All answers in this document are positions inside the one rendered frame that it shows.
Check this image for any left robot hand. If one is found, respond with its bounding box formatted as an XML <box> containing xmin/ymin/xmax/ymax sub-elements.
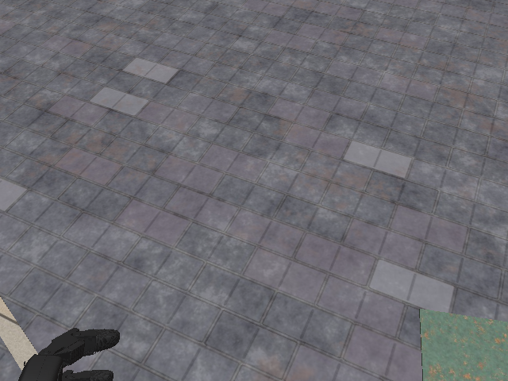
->
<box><xmin>18</xmin><ymin>328</ymin><xmax>120</xmax><ymax>381</ymax></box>

